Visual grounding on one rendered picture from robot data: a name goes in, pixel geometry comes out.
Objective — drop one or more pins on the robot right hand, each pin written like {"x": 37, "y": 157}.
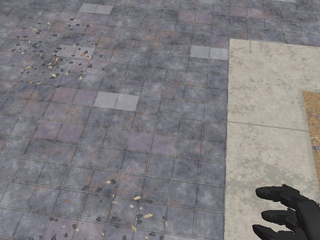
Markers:
{"x": 304, "y": 222}

